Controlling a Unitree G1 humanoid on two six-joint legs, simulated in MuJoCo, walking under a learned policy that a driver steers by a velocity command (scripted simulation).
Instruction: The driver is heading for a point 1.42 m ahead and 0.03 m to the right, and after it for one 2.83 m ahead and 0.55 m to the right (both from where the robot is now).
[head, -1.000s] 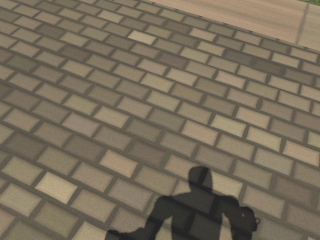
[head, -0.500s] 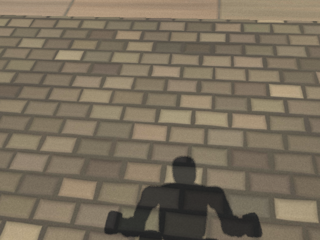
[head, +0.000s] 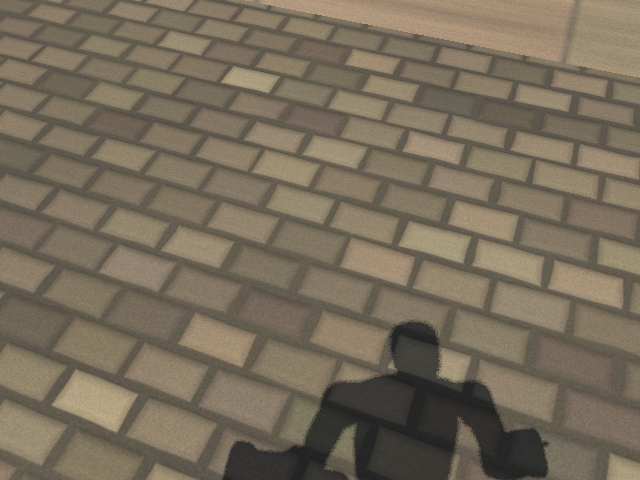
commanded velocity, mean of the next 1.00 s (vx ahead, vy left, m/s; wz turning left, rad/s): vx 0.00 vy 0.00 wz -0.10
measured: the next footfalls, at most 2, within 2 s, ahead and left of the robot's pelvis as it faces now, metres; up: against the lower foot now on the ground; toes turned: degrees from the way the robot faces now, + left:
left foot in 0.26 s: +0.03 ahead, +0.16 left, +0.00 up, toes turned +10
right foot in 0.78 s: +0.01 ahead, -0.07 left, +0.00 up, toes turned -6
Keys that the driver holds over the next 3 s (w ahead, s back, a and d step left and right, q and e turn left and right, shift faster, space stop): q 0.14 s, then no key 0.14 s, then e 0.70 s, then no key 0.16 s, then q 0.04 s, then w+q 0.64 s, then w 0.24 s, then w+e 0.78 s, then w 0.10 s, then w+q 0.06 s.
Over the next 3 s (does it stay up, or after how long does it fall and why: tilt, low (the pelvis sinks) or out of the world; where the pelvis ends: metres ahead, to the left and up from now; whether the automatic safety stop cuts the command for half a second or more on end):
stays up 0.84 0.02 0.01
